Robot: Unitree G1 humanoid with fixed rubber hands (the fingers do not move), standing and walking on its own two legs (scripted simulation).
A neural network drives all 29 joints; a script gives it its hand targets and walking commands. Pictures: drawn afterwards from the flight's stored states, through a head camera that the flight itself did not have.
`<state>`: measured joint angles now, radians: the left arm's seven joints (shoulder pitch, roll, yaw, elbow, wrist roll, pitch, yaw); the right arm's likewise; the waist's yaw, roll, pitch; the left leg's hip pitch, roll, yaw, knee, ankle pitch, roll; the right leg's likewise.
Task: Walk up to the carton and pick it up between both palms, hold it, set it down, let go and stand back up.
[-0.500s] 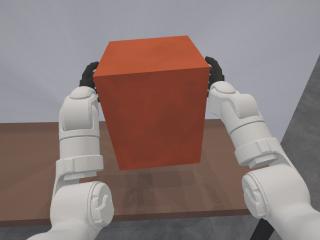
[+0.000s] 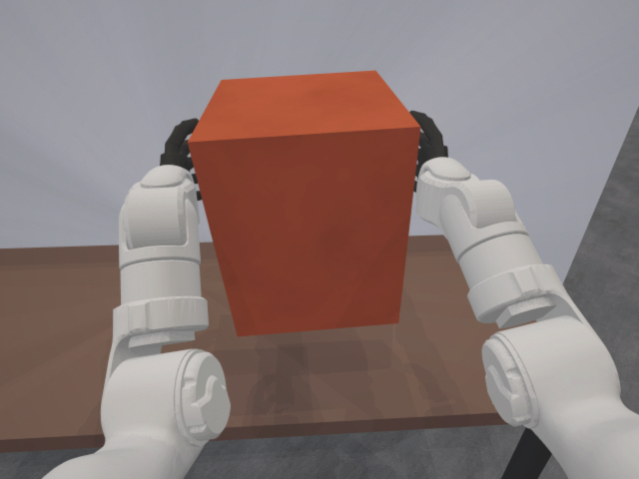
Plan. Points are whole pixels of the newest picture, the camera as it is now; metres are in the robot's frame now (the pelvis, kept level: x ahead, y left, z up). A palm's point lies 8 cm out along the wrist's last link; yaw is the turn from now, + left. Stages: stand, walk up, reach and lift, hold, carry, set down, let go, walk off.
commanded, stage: hold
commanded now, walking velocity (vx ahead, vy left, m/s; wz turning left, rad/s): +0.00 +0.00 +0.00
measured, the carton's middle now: (308, 199) +0.39 +0.00 +0.26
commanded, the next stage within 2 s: none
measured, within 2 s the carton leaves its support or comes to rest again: neither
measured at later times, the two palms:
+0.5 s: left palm (181, 189) +0.37 +0.15 +0.29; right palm (432, 176) +0.36 -0.14 +0.29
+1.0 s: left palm (178, 190) +0.36 +0.15 +0.29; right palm (431, 174) +0.36 -0.14 +0.30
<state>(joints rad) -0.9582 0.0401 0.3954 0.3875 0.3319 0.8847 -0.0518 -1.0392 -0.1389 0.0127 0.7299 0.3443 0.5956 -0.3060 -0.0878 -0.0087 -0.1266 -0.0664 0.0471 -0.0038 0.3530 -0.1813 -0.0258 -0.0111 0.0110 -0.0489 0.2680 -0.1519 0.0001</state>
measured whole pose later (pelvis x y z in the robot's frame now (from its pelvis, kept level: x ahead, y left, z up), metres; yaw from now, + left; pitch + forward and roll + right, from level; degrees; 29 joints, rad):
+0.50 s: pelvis +0.00 +0.00 +0.00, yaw +0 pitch -6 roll -1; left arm -0.90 0.03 0.38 0.32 0.32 0.88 -0.05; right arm -1.00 -0.14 0.04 0.67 0.37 0.60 -0.32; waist -0.10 -0.01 -0.12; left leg -0.06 0.05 -0.01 0.36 -0.19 -0.03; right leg 0.00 0.02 -0.05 0.27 -0.16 0.00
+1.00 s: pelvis +0.00 +0.00 +0.00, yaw +0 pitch -6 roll -1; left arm -0.91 0.04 0.37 0.34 0.32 0.88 -0.05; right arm -1.02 -0.14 0.02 0.70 0.36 0.60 -0.32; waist -0.10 -0.02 -0.13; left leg -0.07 0.05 -0.01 0.36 -0.18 -0.03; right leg -0.01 0.02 -0.05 0.27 -0.15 0.00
